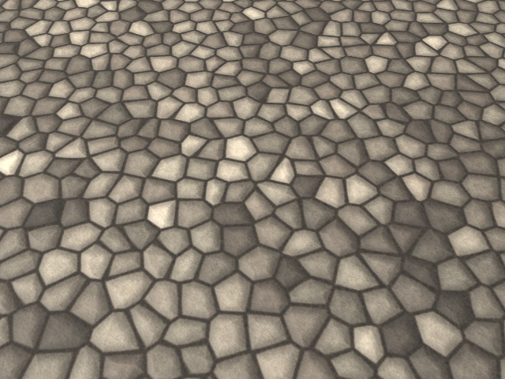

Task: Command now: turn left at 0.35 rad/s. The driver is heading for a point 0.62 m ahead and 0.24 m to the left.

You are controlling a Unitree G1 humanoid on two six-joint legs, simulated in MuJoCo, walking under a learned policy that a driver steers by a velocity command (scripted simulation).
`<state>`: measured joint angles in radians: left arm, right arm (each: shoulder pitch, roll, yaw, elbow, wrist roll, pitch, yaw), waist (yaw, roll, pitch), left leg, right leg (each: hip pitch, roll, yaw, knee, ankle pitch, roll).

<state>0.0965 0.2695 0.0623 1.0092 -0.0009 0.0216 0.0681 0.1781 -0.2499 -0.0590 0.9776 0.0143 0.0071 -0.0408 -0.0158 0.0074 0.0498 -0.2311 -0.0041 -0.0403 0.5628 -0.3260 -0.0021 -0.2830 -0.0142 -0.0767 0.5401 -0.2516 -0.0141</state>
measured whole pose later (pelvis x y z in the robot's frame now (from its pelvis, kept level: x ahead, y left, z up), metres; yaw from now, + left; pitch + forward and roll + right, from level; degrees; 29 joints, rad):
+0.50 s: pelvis -0.01 +0.07 +0.02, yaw +16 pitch +2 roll -3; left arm 0.06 0.32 0.11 0.94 0.00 -0.02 0.04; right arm 0.27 -0.25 -0.07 0.83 0.01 -0.03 -0.03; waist -0.02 -0.02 0.01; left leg -0.22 -0.04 -0.06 0.39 -0.20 0.07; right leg -0.55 -0.02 0.03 0.95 -0.23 0.02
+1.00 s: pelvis +0.19 +0.07 +0.01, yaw +25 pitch +2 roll -1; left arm 0.27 0.26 0.06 0.95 0.00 -0.11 -0.02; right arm 0.29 -0.29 -0.06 0.80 0.02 -0.08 -0.01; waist 0.02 0.05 -0.01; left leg -0.49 0.03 -0.05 1.07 -0.31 0.04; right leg -0.17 0.04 -0.01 0.35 -0.22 -0.03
